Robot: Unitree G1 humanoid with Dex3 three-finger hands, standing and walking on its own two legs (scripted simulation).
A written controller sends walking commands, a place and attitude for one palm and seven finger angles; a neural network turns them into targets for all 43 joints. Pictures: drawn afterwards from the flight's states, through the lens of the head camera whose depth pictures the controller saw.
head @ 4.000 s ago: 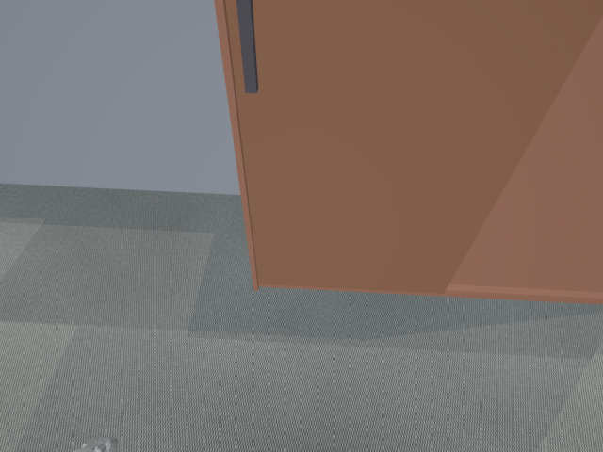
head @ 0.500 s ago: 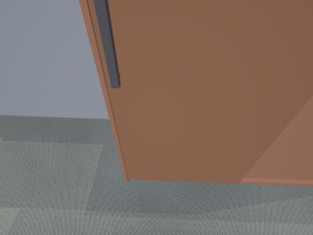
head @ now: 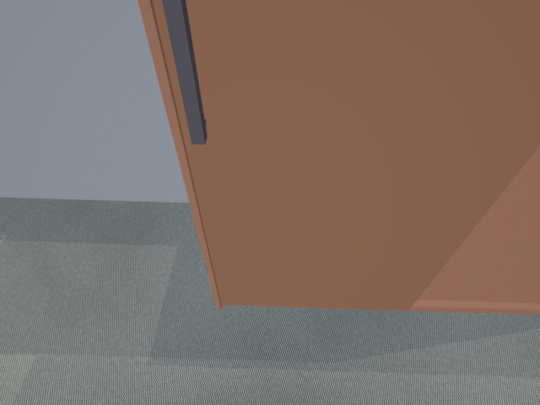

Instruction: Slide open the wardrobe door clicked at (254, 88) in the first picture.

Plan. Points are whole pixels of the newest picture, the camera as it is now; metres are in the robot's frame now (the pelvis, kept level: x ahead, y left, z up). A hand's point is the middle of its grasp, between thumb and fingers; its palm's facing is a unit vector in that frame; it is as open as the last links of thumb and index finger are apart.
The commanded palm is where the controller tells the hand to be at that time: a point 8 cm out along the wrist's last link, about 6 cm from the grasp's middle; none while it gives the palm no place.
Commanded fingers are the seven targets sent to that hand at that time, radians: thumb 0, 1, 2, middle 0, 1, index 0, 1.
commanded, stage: come to a stop and stand still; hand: left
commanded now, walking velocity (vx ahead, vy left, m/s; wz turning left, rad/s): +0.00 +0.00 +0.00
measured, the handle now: (187, 50) +0.56 +0.16 +0.25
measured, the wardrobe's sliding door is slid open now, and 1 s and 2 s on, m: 0.00 0.00 0.00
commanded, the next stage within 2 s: look again from close up in 0.06 s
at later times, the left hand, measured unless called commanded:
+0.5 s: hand out of the picture +0.06 +0.18 -0.17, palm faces +0.01 -0.97 -0.23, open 7.4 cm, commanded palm none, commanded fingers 0.00 0.90 0.90 -0.20 -0.30 -0.20 -0.30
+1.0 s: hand out of the picture +0.08 +0.18 -0.17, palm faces +0.00 -0.97 -0.24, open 7.4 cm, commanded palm none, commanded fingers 0.00 0.90 0.90 -0.20 -0.30 -0.20 -0.30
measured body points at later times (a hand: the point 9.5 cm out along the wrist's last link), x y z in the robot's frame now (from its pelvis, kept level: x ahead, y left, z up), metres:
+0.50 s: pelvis +0.03 +0.00 +0.00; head +0.04 -0.01 +0.45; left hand +0.06 +0.24 -0.15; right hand +0.06 -0.23 -0.16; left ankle +0.02 +0.11 -0.74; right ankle +0.02 -0.12 -0.74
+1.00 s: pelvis +0.05 -0.01 +0.00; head +0.06 -0.02 +0.45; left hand +0.08 +0.24 -0.15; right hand +0.08 -0.25 -0.15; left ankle +0.02 +0.11 -0.74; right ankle +0.02 -0.12 -0.74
